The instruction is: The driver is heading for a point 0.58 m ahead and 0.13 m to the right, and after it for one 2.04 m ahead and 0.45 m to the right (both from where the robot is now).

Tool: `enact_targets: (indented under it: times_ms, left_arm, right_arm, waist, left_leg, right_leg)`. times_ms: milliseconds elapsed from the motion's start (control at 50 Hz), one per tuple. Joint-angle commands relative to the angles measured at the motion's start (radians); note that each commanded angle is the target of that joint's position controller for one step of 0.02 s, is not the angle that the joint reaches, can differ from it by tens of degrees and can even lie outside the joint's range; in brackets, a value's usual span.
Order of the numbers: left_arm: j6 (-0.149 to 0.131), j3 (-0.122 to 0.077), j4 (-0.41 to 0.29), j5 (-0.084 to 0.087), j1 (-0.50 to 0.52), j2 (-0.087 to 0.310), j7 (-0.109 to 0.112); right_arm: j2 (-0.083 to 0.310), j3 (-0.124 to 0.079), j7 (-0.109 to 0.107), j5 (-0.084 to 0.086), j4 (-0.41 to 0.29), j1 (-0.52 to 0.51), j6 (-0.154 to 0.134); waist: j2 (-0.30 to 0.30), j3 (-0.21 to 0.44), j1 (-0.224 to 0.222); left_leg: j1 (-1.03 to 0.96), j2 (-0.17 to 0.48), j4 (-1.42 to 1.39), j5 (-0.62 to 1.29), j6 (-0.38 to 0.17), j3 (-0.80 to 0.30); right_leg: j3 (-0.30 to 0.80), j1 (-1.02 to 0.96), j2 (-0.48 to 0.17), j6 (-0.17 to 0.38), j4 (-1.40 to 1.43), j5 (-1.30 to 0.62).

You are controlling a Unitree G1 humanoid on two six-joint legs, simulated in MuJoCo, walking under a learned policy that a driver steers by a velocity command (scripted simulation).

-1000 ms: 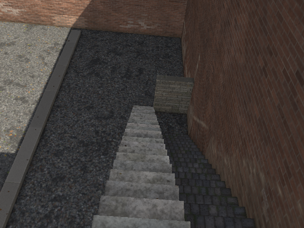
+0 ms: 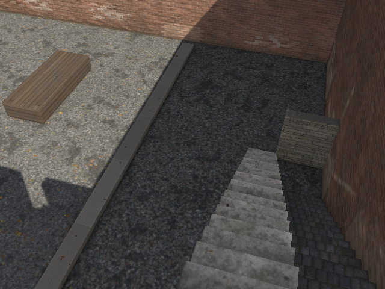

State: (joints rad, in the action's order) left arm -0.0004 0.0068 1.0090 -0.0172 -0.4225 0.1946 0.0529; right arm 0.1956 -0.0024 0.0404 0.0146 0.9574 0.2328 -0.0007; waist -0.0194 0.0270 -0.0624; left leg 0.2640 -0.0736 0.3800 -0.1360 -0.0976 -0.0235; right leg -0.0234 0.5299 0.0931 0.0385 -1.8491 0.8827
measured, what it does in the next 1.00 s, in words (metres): walks ahead: right foot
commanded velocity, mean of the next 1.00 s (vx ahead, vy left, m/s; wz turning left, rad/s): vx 0.21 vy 0.00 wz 0.00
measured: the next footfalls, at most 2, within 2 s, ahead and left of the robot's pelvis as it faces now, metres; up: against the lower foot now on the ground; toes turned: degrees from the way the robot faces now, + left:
right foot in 0.30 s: +0.07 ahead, -0.13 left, +0.00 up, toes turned -1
right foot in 1.26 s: +0.30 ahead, -0.20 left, -0.20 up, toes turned -6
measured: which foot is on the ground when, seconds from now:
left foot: down 0.00-1.00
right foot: up 0.00-0.28, down 0.30-0.84, up 0.86-1.00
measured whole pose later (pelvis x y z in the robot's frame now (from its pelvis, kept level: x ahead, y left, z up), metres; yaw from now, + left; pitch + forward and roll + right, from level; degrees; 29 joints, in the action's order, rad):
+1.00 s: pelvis +0.13 -0.05 -0.02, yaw +0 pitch +0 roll +1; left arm 0.01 -0.02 0.95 0.00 -0.21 0.26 0.01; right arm 0.27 -0.01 -0.03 -0.03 0.99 0.27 0.02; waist 0.01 0.02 0.00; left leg 0.23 -0.07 0.63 -0.39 -0.06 0.01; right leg 0.01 0.46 0.01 0.00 -1.06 0.46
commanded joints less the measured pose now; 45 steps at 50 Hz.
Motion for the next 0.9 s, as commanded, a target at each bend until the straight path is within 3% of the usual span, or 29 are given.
enact_targets:
  times_ms: [20,40,60,80,100,120,140,180,220,240,260,280,300,320,340,360,380,420,480,540,600,660,720,760,780,800,860,880,900]
  left_arm:
    - [0.020,-0.002,-0.076,-0.039,0.005,0.047,-0.016]
    - [0.025,-0.021,-0.068,-0.033,0.069,0.119,-0.001]
    - [0.023,-0.024,-0.065,-0.019,0.108,0.126,-0.001]
    - [0.028,-0.023,-0.058,-0.009,0.111,0.116,-0.011]
    - [0.030,-0.006,-0.076,-0.015,0.137,0.084,-0.023]
    - [0.035,0.012,-0.061,-0.032,0.105,0.043,-0.036]
    - [0.040,0.017,-0.056,-0.040,0.092,0.044,-0.046]
    - [0.040,0.012,0.007,-0.032,0.001,0.055,-0.061]
    - [0.030,0.009,-0.018,-0.028,0.083,0.110,-0.067]
    - [0.033,0.004,-0.089,0.003,0.215,0.155,-0.064]
    - [0.040,0.004,-0.058,0.008,0.193,0.147,-0.067]
    - [0.041,0.000,-0.028,0.010,0.117,0.145,-0.069]
    - [0.028,0.003,-0.024,-0.010,0.082,0.153,-0.071]
    - [0.015,0.004,-0.017,-0.007,0.086,0.182,-0.066]
    - [0.006,0.023,-0.012,-0.008,0.110,0.106,-0.071]
    - [-0.007,0.027,-0.026,-0.004,0.167,0.110,-0.072]
    - [-0.015,0.028,-0.037,0.010,0.194,0.118,-0.069]
    - [-0.025,0.024,-0.049,0.023,0.211,0.132,-0.064]
    - [-0.016,0.029,-0.069,0.007,0.219,0.123,-0.072]
    - [-0.004,0.008,-0.080,0.002,0.208,0.157,-0.074]
    - [0.006,-0.008,-0.081,-0.002,0.138,0.156,-0.064]
    - [0.005,-0.021,-0.091,-0.006,0.119,0.163,-0.055]
    - [-0.016,-0.031,-0.094,0.010,0.115,0.157,-0.050]
    - [-0.030,-0.028,-0.092,0.026,0.152,0.141,-0.047]
    - [-0.028,-0.038,-0.090,0.027,0.162,0.167,-0.049]
    - [-0.023,-0.040,-0.099,0.021,0.180,0.187,-0.048]
    - [-0.012,-0.033,-0.136,0.015,0.211,0.128,-0.049]
    - [-0.004,-0.033,-0.140,0.007,0.216,0.133,-0.047]
    - [-0.002,-0.037,-0.170,0.011,0.310,0.153,-0.044]
  right_arm:
    - [0.185,-0.030,-0.031,-0.001,-0.020,0.066,-0.025]
    - [0.117,-0.006,-0.032,-0.027,-0.028,0.026,-0.033]
    - [0.094,0.010,-0.026,-0.037,-0.018,0.020,-0.038]
    - [0.070,0.026,-0.028,-0.041,-0.021,0.027,-0.040]
    - [0.046,0.045,-0.034,-0.025,-0.040,-0.001,-0.046]
    - [0.072,0.038,-0.031,-0.025,-0.022,0.002,-0.035]
    - [0.121,0.021,-0.024,-0.024,-0.011,0.044,-0.024]
    - [0.140,0.019,-0.013,-0.014,-0.019,0.012,-0.026]
    - [0.141,0.022,-0.009,-0.009,-0.033,-0.048,-0.016]
    - [0.167,0.009,-0.012,-0.047,-0.015,0.038,0.025]
    - [0.177,0.006,-0.010,-0.036,0.012,0.153,0.043]
    - [0.168,0.010,-0.012,-0.028,0.029,0.176,0.052]
    - [0.143,0.010,-0.008,-0.023,0.047,0.202,0.051]
    - [0.118,0.006,0.006,-0.007,0.016,0.176,0.044]
    - [0.158,-0.004,0.005,-0.033,-0.014,0.049,0.058]
    - [0.163,-0.010,0.009,-0.030,-0.035,-0.004,0.068]
    - [0.109,0.009,0.013,-0.041,-0.021,0.019,0.076]
    - [0.104,0.014,0.019,-0.050,-0.004,0.062,0.078]
    - [0.128,0.016,0.017,-0.043,-0.013,-0.005,0.081]
    - [0.151,0.014,0.008,-0.045,-0.033,-0.059,0.082]
    - [0.158,0.011,-0.029,-0.045,-0.057,-0.130,0.079]
    - [0.155,0.011,-0.034,-0.048,-0.088,-0.187,0.067]
    - [0.165,0.008,-0.048,-0.038,-0.064,-0.113,0.062]
    - [0.164,0.007,-0.058,-0.037,-0.072,-0.127,0.053]
    - [0.162,0.008,-0.056,-0.045,-0.048,-0.064,0.051]
    - [0.161,0.003,-0.056,-0.033,-0.015,0.006,0.049]
    - [0.241,-0.027,-0.059,-0.033,0.019,0.082,0.035]
    - [0.256,-0.035,-0.060,-0.020,0.027,0.155,0.032]
    - [0.240,-0.031,-0.066,-0.024,0.020,0.158,0.023]
  waist:
    - [-0.141,0.085,0.013]
    - [-0.001,-0.005,0.005]
    - [-0.016,-0.044,0.015]
    - [0.054,-0.090,0.006]
    - [0.054,-0.115,-0.017]
    - [0.030,-0.100,-0.018]
    - [-0.037,-0.102,0.004]
    - [-0.116,-0.038,-0.021]
    - [-0.093,-0.117,-0.017]
    - [-0.084,-0.205,0.047]
    - [-0.079,-0.219,0.109]
    - [-0.078,-0.200,0.081]
    - [0.002,-0.209,0.067]
    - [0.158,-0.199,0.086]
    - [0.153,-0.222,0.045]
    - [0.139,-0.221,0.058]
    - [0.113,-0.186,0.079]
    - [0.077,-0.137,0.102]
    - [0.029,-0.072,0.093]
    - [0.070,-0.079,0.069]
    - [0.110,-0.122,0.016]
    - [0.108,-0.139,-0.009]
    - [0.148,-0.074,-0.006]
    - [0.100,-0.095,0.027]
    - [0.070,-0.093,0.052]
    - [0.072,-0.074,0.082]
    - [-0.172,-0.046,0.097]
    - [-0.188,-0.008,0.119]
    - [-0.162,-0.014,0.151]
  left_leg:
    - [-0.136,0.475,-0.059,0.164,-0.319,-0.441]
    - [0.059,0.377,-0.053,-0.030,-0.269,-0.359]
    - [0.170,0.327,-0.057,-0.049,-0.235,-0.335]
    - [0.269,0.302,-0.071,-0.137,-0.208,-0.316]
    - [0.340,0.282,-0.062,-0.190,-0.171,-0.300]
    - [0.365,0.232,-0.079,-0.260,-0.111,-0.249]
    - [0.342,0.215,-0.118,-0.288,-0.088,-0.248]
    - [0.478,0.231,-0.133,-0.277,-0.079,-0.258]
    - [0.465,0.242,-0.149,-0.325,-0.082,-0.259]
    - [0.233,0.206,-0.168,-0.361,-0.085,-0.239]
    - [0.189,0.212,-0.192,-0.287,-0.083,-0.308]
    - [0.168,0.211,-0.156,-0.300,-0.071,-0.336]
    - [0.204,0.171,-0.065,-0.301,-0.023,-0.294]
    - [0.210,0.110,-0.051,-0.240,0.013,-0.174]
    - [0.120,0.106,-0.058,-0.166,0.022,-0.150]
    - [0.007,0.110,-0.058,-0.098,0.025,-0.146]
    - [-0.102,0.111,-0.052,-0.073,0.037,-0.152]
    - [-0.206,0.123,-0.051,-0.062,0.039,-0.150]
    - [-0.181,0.133,-0.070,-0.089,0.034,-0.157]
    - [-0.092,0.105,-0.014,-0.155,0.025,-0.107]
    - [0.117,0.048,0.127,-0.184,0.029,-0.026]
    - [0.184,0.056,0.144,-0.151,0.037,-0.001]
    - [0.072,0.062,0.223,-0.151,0.055,-0.002]
    - [0.028,0.068,0.208,-0.122,0.059,0.003]
    - [-0.030,0.067,0.199,-0.125,0.052,0.001]
    - [-0.148,0.052,0.223,-0.120,0.049,0.023]
    - [-0.306,0.199,0.106,0.042,-0.095,-0.265]
    - [-0.345,0.291,0.057,0.091,-0.176,-0.407]
    - [-0.355,0.371,0.010,0.149,-0.223,-0.517]
  right_leg:
    - [0.037,0.297,-0.107,-0.042,-0.015,-0.151]
    - [0.105,0.270,-0.116,-0.066,0.105,-0.428]
    - [0.072,0.217,-0.086,-0.071,0.142,-0.449]
    - [0.080,0.174,-0.087,-0.075,0.290,-0.557]
    - [0.102,0.091,-0.109,-0.082,0.496,-0.672]
    - [0.069,-0.035,-0.116,-0.069,0.677,-0.703]
    - [0.045,-0.120,-0.108,-0.053,0.771,-0.666]
    - [0.029,-0.404,-0.089,-0.050,0.567,-0.843]
    - [0.045,-0.367,-0.115,-0.051,0.689,-0.726]
    - [0.026,-0.189,-0.111,-0.030,1.194,-0.272]
    - [-0.028,-0.294,-0.086,-0.035,1.278,-0.320]
    - [0.011,-0.384,-0.104,-0.023,1.386,-0.388]
    - [0.110,-0.466,-0.170,-0.022,1.498,-0.519]
    - [0.219,-0.421,-0.249,0.018,1.472,-0.474]
    - [0.268,-0.265,-0.261,0.036,1.572,-0.276]
    - [0.269,-0.186,-0.260,0.025,1.628,-0.241]
    - [0.234,-0.148,-0.231,0.013,1.645,-0.268]
    - [0.180,-0.141,-0.206,-0.001,1.632,-0.354]
    - [0.166,-0.219,-0.202,-0.002,1.634,-0.395]
    - [0.183,-0.248,-0.203,0.025,1.651,-0.285]
    - [0.289,-0.359,-0.266,0.079,1.675,-0.162]
    - [0.348,-0.411,-0.321,0.127,1.665,-0.253]
    - [0.317,-0.382,-0.310,0.143,1.600,-0.481]
    - [0.286,-0.331,-0.298,0.141,1.541,-0.615]
    - [0.263,-0.287,-0.284,0.137,1.484,-0.632]
    - [0.194,-0.176,-0.229,0.117,1.433,-0.594]
    - [-0.003,0.064,-0.087,0.018,1.080,-0.512]
    - [-0.029,0.130,-0.073,-0.004,0.945,-0.419]
    - [0.017,0.221,-0.072,-0.026,0.846,-0.283]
